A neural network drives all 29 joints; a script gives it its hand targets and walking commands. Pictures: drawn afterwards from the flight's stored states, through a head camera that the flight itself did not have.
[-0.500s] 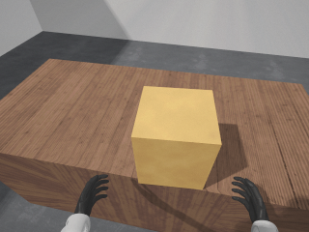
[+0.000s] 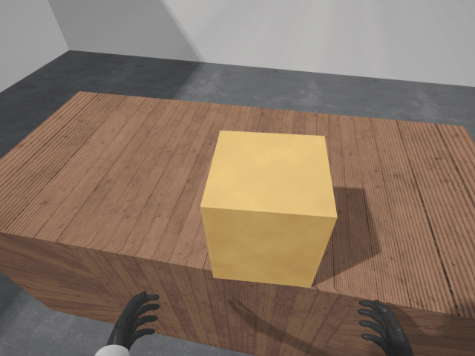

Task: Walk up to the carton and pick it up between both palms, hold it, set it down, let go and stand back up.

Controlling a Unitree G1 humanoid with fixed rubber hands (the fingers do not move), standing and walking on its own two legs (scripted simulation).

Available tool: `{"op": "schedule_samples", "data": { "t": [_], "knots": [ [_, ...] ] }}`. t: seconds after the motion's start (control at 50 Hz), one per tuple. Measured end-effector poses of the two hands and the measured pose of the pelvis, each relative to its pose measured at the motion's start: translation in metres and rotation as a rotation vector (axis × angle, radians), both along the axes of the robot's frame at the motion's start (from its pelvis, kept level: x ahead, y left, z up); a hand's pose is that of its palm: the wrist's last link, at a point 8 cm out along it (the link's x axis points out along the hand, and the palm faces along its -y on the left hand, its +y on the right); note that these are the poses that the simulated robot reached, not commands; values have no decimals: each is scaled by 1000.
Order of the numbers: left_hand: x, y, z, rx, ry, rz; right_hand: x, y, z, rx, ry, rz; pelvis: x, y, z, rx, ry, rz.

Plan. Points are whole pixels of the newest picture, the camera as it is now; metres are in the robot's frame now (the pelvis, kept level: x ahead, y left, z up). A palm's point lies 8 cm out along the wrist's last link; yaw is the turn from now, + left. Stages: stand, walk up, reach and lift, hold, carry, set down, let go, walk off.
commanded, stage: set down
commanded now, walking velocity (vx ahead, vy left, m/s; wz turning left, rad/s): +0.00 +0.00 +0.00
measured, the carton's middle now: (266, 210) +0.40 -0.01 +0.00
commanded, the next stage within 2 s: let go in 0.40 s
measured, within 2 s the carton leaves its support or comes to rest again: neither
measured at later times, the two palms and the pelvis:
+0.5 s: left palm (126, 351) +0.15 +0.23 -0.08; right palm out of the picture +0.14 -0.24 -0.08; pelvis -0.01 +0.00 +0.00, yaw -1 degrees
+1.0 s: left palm (122, 349) +0.15 +0.24 -0.08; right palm out of the picture +0.15 -0.25 -0.09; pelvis +0.00 +0.00 +0.00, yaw -1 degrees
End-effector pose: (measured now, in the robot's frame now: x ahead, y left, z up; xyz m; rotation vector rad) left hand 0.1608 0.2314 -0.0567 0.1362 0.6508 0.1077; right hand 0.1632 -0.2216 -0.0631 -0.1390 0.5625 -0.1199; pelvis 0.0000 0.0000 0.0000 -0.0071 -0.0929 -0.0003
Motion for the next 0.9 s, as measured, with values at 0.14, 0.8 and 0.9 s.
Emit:
{"op": "schedule_samples", "data": {
  "t": [0.14,0.8,0.9],
  "knots": [
    [-11,0,-11,23,91,-10,-10,-2,-1,-20,51,13,-10,-1,0,3,-9,-1],
    [3,-7,-21,17,183,-9,-1,-15,-9,-50,111,28,-1,1,-1,0,5,-12],
    [-1,-3,-21,26,191,-6,-2,-17,-10,-59,121,22,0,3,-1,-2,5,-13]
  ]
}}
